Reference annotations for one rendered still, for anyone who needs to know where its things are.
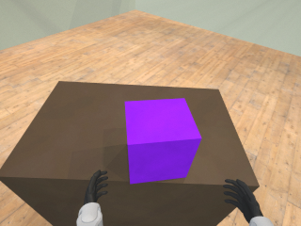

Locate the right robot forearm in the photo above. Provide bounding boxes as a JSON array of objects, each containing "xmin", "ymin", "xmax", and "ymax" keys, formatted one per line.
[{"xmin": 249, "ymin": 216, "xmax": 274, "ymax": 226}]

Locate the carton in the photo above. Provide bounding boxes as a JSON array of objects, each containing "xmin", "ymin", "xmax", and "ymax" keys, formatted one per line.
[{"xmin": 124, "ymin": 98, "xmax": 202, "ymax": 185}]

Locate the pedestal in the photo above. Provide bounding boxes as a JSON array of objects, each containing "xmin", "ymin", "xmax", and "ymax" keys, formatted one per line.
[{"xmin": 0, "ymin": 81, "xmax": 260, "ymax": 226}]

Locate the right robot hand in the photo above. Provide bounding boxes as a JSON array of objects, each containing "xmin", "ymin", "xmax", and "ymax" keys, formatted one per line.
[{"xmin": 223, "ymin": 179, "xmax": 263, "ymax": 223}]

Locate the left robot hand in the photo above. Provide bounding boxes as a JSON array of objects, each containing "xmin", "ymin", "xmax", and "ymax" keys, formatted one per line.
[{"xmin": 84, "ymin": 170, "xmax": 108, "ymax": 205}]

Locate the left robot forearm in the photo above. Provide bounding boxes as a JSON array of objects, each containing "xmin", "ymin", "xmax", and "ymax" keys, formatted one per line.
[{"xmin": 76, "ymin": 202, "xmax": 103, "ymax": 226}]

